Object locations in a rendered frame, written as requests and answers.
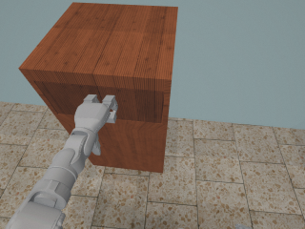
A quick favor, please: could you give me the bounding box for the robot left hand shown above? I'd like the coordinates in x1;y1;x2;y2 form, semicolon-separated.
74;94;118;156

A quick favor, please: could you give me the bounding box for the drawer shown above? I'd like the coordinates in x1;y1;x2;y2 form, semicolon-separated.
35;81;164;123

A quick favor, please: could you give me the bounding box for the left robot upper arm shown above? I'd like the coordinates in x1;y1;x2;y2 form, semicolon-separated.
10;201;66;229

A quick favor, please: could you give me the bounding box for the handle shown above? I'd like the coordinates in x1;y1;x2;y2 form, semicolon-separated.
106;110;117;123

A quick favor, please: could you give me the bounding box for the robot left forearm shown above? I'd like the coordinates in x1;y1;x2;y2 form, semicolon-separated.
5;127;97;229

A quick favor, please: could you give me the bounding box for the cabinet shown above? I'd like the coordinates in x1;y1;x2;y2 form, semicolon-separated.
18;2;178;174

